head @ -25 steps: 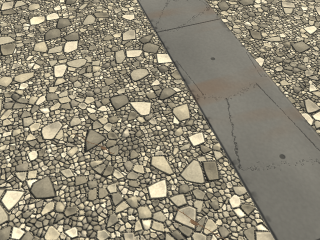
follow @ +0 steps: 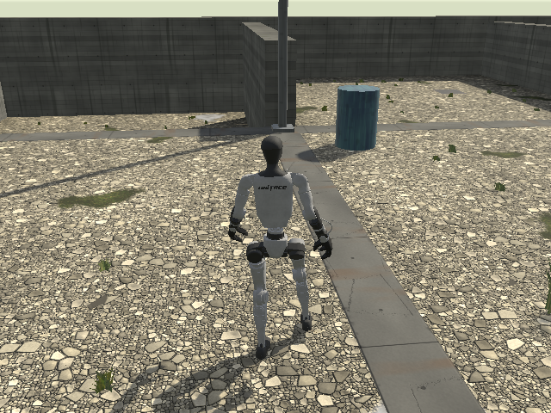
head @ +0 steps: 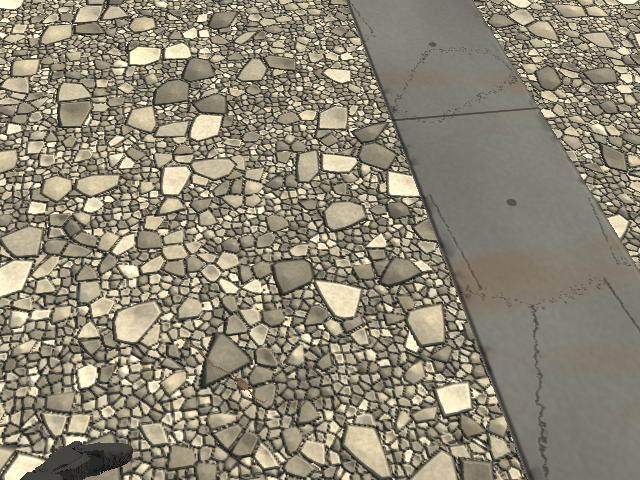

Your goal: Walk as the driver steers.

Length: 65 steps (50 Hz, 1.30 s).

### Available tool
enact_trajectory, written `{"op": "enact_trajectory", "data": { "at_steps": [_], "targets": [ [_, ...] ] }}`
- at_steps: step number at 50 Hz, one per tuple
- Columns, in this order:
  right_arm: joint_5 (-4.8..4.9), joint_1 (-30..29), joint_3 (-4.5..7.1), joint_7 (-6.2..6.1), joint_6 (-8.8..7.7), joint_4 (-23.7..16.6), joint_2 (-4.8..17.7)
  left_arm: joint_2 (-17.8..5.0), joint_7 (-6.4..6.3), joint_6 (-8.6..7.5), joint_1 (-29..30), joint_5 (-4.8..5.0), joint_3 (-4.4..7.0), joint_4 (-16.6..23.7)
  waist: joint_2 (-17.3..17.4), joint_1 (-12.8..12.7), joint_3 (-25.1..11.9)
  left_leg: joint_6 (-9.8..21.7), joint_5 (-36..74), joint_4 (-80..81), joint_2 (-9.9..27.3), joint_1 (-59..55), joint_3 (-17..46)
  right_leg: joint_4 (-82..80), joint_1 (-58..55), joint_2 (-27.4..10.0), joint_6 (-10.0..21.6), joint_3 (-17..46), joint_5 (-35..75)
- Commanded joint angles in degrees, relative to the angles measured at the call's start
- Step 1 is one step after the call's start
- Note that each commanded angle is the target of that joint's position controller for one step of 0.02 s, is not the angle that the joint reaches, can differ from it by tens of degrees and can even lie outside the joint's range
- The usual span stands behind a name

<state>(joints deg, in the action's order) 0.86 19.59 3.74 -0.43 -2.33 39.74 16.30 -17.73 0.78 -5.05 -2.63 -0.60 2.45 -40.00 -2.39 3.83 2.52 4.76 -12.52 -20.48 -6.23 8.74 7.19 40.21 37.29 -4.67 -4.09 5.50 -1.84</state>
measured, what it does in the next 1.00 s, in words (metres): walks ahead, turning left: right foot, then left foot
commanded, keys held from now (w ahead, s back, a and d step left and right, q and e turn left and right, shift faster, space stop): w+q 1.00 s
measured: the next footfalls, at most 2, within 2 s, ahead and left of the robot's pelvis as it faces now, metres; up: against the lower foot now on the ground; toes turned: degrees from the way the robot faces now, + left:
right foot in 0.16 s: +0.28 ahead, -0.15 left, +0.00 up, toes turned +9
left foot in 0.68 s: +0.47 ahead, +0.19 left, +0.00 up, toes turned +27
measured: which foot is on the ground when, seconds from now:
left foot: down 0.00-0.16, up 0.18-0.66, down 0.68-1.00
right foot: up 0.00-0.14, down 0.16-0.66, up 0.68-1.00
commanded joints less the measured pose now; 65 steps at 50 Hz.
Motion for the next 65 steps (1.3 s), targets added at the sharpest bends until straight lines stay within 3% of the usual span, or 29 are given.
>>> {"op": "enact_trajectory", "data": {
  "at_steps": [1,5,7,8,9,10,11,12,14,18,28,31,33,34,35,36,37,38,40,44,49,54,57,58,59,60,61,62,65],
  "targets": [
    [0.45,0.0,3.05,-0.65,-0.66,-2.7,10.6,-3.6,0.5,-0.98,5.5,0.76,0.69,4.7,6.5,0.1,-1.5,8.0,5.7,5.6,11.7,6.9,10.2,-7.2,-9.7,3.8,-0.1,-2.0,7.1],
    [0.62,0.8,2.95,-0.87,-0.06,-1.7,9.7,-6.2,0.96,-1.71,4.1,1.09,1.96,5.0,8.9,-1.4,-1.9,6.5,4.1,-1.4,13.9,1.0,16.8,-11.1,-12.5,4.2,2.5,-0.3,-0.4],
    [0.36,0.1,2.27,-0.76,0.25,-1.9,7.5,-7.6,0.5,-2.15,-3.8,0.75,3.15,3.1,9.3,-5.5,-5.0,4.1,7.3,-8.9,11.0,2.1,16.0,-14.2,-23.8,4.0,5.1,-1.8,-2.3],
    [-0.25,0.4,0.96,-0.51,0.12,-2.7,4.0,-10.2,0.07,-2.44,-11.5,-0.24,3.99,2.4,4.5,-8.8,-12.1,2.0,2.9,-23.3,7.6,7.5,12.0,-13.4,-37.3,-4.0,8.6,5.4,-4.7],
    [1.05,8.0,-0.15,-0.55,-0.37,-4.1,0.5,-15.3,-0.04,-1.79,-17.6,-1.1,5.19,0.9,-12.8,-6.4,-20.1,-2.6,-19.5,-43.1,-0.8,26.9,3.5,-18.4,-56.6,-17.7,18.1,31.0,-15.9],
    [1.86,8.6,0.52,-0.74,-0.59,-3.4,5.8,-11.6,0.45,-1.44,-18.1,0.6,4.65,0.4,-13.5,-7.0,-18.8,-3.6,-21.1,-52.6,3.4,36.2,3.8,-22.7,-56.8,-20.7,19.6,42.8,-31.5],
    [1.62,2.5,1.6,-0.78,-0.29,-3.4,9.7,-7.3,0.18,-1.15,-15.5,0.81,3.52,1.3,-7.0,-8.7,-11.3,-4.1,-15.7,-55.4,5.8,38.3,3.6,-24.0,-50.4,-17.9,17.0,34.3,-32.8],
    [0.83,-1.7,1.83,-0.88,0.05,-4.1,10.1,-5.9,-0.04,-0.71,-12.6,0.3,2.96,1.5,-3.1,-8.2,-6.8,-4.3,-11.4,-54.7,7.8,36.7,1.5,-24.3,-43.5,-15.4,14.9,25.5,-25.5],
    [0.32,-4.2,2.0,-0.4,0.24,-5.0,8.2,-3.7,-0.37,-0.53,-9.9,-0.36,2.14,0.8,-3.2,-6.0,-2.3,-4.2,-6.7,-49.8,10.7,32.8,1.2,-26.6,-34.3,-11.0,13.5,14.3,-13.1],
    [0.57,-5.6,1.12,0.17,1.24,-6.1,4.1,-4.9,-0.48,-1.36,-10.6,0.44,2.77,-1.2,-3.2,-5.2,-1.0,-4.7,-3.5,-42.8,12.4,32.1,-1.0,-30.8,-31.4,-10.4,14.8,4.2,-3.1],
    [0.71,-19.2,0.1,3.28,0.44,-9.9,2.6,-9.7,-1.0,0.46,-14.6,1.63,4.08,-5.0,-1.1,-8.7,2.3,-2.9,11.9,-17.5,10.9,28.4,-7.7,-30.9,-38.3,-10.8,11.9,-12.2,8.0],
    [0.18,-17.0,1.46,3.68,0.83,-10.4,5.3,-12.2,-1.33,1.57,-14.6,2.55,4.83,-5.3,-3.0,-5.5,-0.5,0.4,3.5,-15.3,6.7,21.2,-11.7,-21.9,-42.3,-11.4,10.4,-15.4,31.5],
    [0.31,-2.1,4.38,2.97,1.34,-6.5,10.1,-12.0,-1.82,2.31,-13.7,2.82,4.6,-4.8,-1.7,3.1,-8.6,4.3,5.3,-10.8,2.1,-0.2,-13.2,-1.5,-36.1,-8.9,7.9,-18.4,38.7],
    [0.76,6.7,6.05,1.71,2.02,-4.4,14.7,-8.4,-1.9,2.06,-15.3,0.77,3.16,-3.8,6.2,5.8,-13.7,7.8,4.7,-10.2,10.0,-17.9,0.1,16.9,-20.6,-6.2,5.3,-18.2,14.5],
    [1.13,3.3,6.16,1.68,1.15,-5.7,20.3,-1.2,-0.98,0.41,-19.6,-0.71,0.58,0.2,19.0,-2.0,-20.4,19.2,-8.4,-3.0,23.7,-32.9,34.2,35.2,2.9,5.5,2.5,-10.4,-32.9],
    [0.75,4.8,4.65,2.01,0.23,-6.6,14.3,-7.1,-0.33,-1.51,-11.9,1.64,1.64,0.6,10.9,3.4,-22.3,18.2,-14.3,3.6,24.7,-32.5,38.7,39.3,9.1,4.2,3.4,-0.6,-31.1],
    [0.27,2.6,3.72,2.14,-0.66,-5.8,11.8,-8.8,-0.06,-2.53,-7.5,3.24,2.08,2.2,8.9,3.1,-13.7,15.5,-9.1,4.6,23.0,-25.8,30.5,36.9,12.0,2.0,4.6,-1.1,-25.0],
    [0.31,-0.8,3.2,2.09,-1.05,-5.9,10.5,-7.9,-0.44,-2.98,-7.6,2.33,1.8,1.8,4.3,0.2,-9.8,13.6,-2.7,4.4,20.6,-17.5,24.3,31.8,8.6,-0.4,4.8,-0.9,-20.2],
    [-0.62,-6.4,2.22,1.66,-1.09,-7.2,8.0,-8.2,-0.63,-2.32,-9.2,0.33,2.29,0.9,5.3,-4.0,-6.1,12.2,7.9,6.1,16.9,-5.5,16.7,25.2,0.9,-2.6,3.6,-0.5,-15.7],
    [-0.44,-5.8,2.47,0.39,-1.46,-5.8,9.2,-5.4,-0.61,-0.39,-7.3,-0.48,1.75,1.6,4.7,-4.8,-3.6,12.5,16.7,8.2,14.2,3.5,10.6,15.5,-1.7,-1.3,0.2,-2.5,-9.6],
    [0.23,-1.2,2.85,-0.62,-0.88,-3.0,10.4,-2.8,0.13,-0.76,4.0,0.16,0.56,4.5,6.0,-0.4,-1.3,8.3,9.3,7.0,10.6,7.2,7.9,-4.9,-7.5,3.1,-0.4,-3.0,7.1],
    [0.74,1.6,2.81,-0.97,-0.15,-0.9,9.7,-5.7,1.06,-1.66,5.7,0.96,1.66,5.6,7.9,-0.6,-1.5,6.8,6.4,-0.3,13.8,-0.1,15.6,-11.4,-9.9,4.1,2.1,-0.2,2.6],
    [0.31,0.4,2.02,-0.78,0.35,-1.2,7.1,-8.2,0.44,-2.35,-5.2,0.43,3.34,3.3,8.6,-6.3,-6.7,3.6,12.5,-12.0,10.3,0.9,15.1,-14.4,-26.2,3.1,6.2,-1.3,-1.4],
    [-0.66,1.2,0.73,-0.58,0.25,-2.3,3.8,-11.2,-0.05,-2.46,-13.8,-0.4,4.13,2.7,2.3,-9.4,-15.4,1.4,4.0,-28.0,6.5,8.0,10.5,-13.0,-41.6,-6.4,9.7,7.8,-3.6],
    [1.32,9.9,-0.21,-0.49,-0.21,-3.3,1.0,-15.1,0.23,-1.61,-18.5,-0.57,5.19,0.5,-17.3,-5.8,-22.7,-2.8,-22.1,-46.7,-1.0,28.6,3.6,-18.8,-59.7,-19.3,19.5,35.5,-17.0],
    [1.75,8.6,0.69,-0.79,-0.31,-1.7,6.9,-9.7,0.62,-1.39,-17.8,0.86,4.1,1.1,-10.8,-7.3,-18.8,-3.5,-19.9,-53.7,3.8,35.2,5.2,-22.8,-57.0,-19.3,18.4,41.0,-32.0],
    [1.28,1.7,1.52,-0.8,-0.14,-2.2,9.8,-6.5,0.42,-1.15,-15.6,0.88,3.23,1.2,-5.2,-8.9,-11.0,-3.8,-14.4,-54.7,5.5,36.3,3.9,-24.1,-49.6,-16.4,15.9,32.0,-31.0],
    [0.55,-1.9,1.45,-0.97,0.0,-2.9,9.2,-5.6,0.43,-0.8,-12.7,0.15,2.7,1.2,-1.1,-7.9,-6.5,-4.0,-10.7,-53.3,7.2,34.3,1.9,-24.9,-42.2,-13.8,14.6,24.8,-23.6],
    [0.42,-3.2,1.12,-0.25,-0.29,-3.3,5.7,-3.2,0.33,-1.07,-10.6,-0.31,1.86,-0.2,-3.6,-4.9,-2.2,-3.6,-6.4,-45.8,10.2,28.8,1.0,-28.3,-31.8,-8.6,14.7,12.8,-9.5]
  ]
}}
Velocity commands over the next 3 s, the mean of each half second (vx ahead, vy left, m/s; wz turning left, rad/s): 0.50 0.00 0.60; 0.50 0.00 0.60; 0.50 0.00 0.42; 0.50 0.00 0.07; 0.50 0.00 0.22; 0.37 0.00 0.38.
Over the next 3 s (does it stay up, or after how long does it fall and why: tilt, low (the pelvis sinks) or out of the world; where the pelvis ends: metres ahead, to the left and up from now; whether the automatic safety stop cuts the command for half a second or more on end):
stays up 1.20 0.94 0.00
